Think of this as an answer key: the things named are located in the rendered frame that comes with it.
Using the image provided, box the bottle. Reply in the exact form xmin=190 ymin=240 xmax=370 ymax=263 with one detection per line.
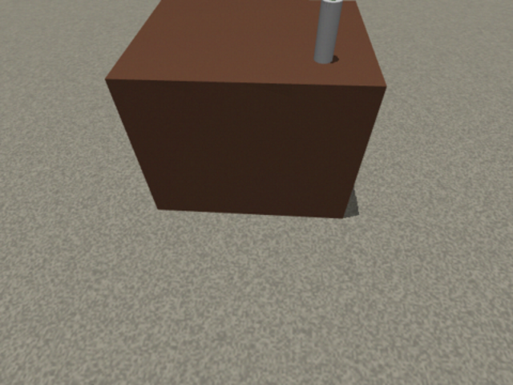
xmin=313 ymin=0 xmax=343 ymax=64

